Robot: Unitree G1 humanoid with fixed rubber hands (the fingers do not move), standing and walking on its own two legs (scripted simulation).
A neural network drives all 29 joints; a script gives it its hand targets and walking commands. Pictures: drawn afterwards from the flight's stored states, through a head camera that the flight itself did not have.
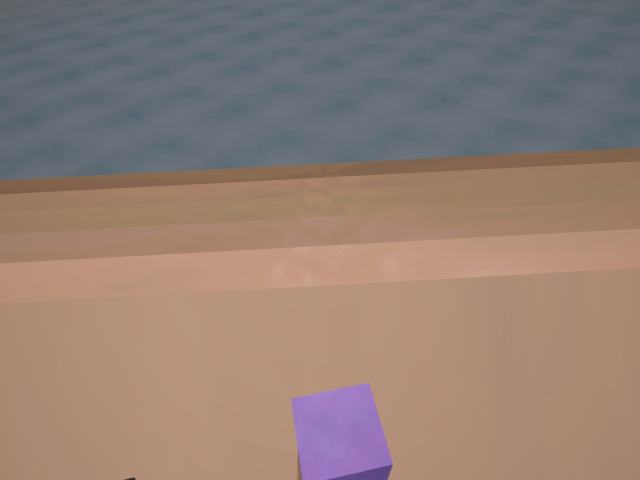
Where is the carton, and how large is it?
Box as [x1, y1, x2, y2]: [291, 383, 392, 479]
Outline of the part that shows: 368,383 291,398 302,479 387,479 392,463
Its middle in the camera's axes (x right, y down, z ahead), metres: +0.05 +0.54 +1.05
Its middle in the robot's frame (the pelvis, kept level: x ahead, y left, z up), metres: +0.39 +0.01 -0.65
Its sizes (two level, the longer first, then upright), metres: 0.210 0.200 0.250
